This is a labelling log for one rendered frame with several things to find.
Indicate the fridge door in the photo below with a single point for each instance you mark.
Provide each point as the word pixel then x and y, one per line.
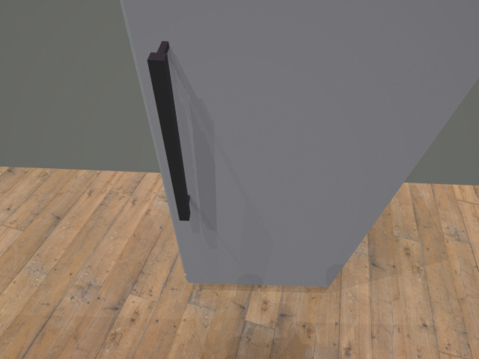
pixel 299 120

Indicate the handle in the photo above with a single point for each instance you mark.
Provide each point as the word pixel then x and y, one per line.
pixel 162 88

